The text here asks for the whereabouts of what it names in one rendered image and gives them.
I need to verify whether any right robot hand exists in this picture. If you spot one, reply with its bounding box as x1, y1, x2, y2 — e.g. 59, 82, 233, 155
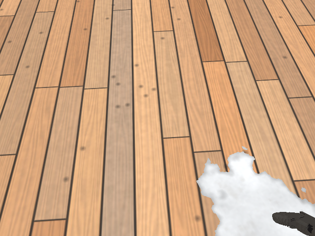
272, 211, 315, 236

